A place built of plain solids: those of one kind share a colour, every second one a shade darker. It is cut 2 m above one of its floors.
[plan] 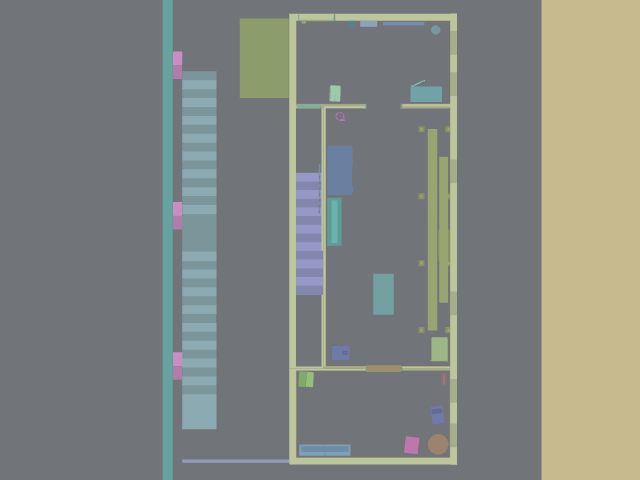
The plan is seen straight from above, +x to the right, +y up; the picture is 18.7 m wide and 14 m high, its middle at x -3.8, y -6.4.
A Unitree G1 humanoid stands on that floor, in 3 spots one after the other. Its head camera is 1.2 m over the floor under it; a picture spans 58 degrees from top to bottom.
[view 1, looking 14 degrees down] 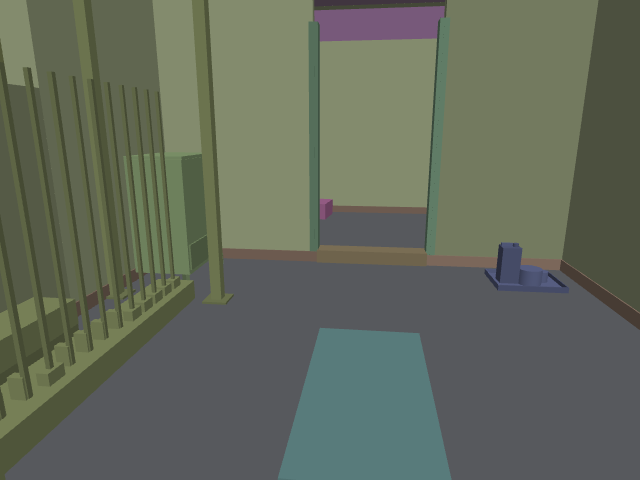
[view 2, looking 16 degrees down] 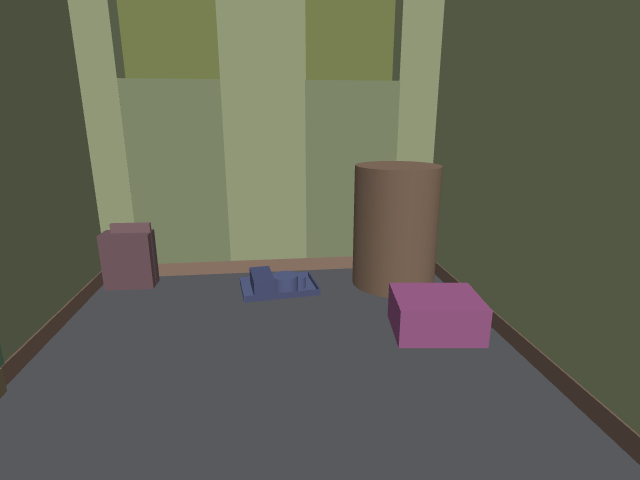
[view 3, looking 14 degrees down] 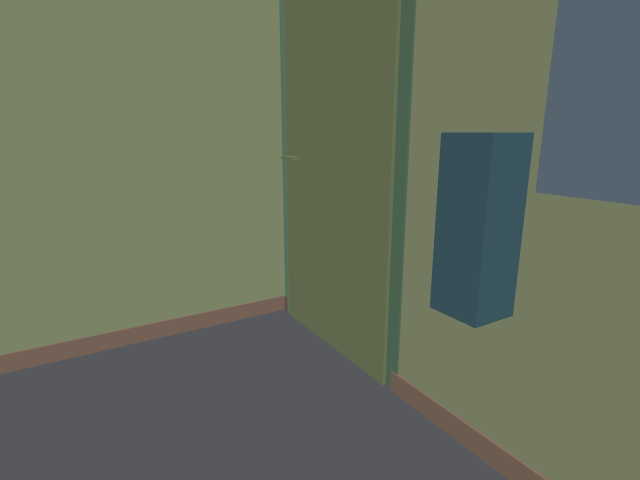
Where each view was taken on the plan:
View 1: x -1.95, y -6.15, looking -83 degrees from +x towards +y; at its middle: ground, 4.96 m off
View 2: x -3.30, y -11.45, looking -7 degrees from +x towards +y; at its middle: wall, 3.46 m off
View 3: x -1.95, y -1.25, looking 149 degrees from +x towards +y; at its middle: door_leaf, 2.46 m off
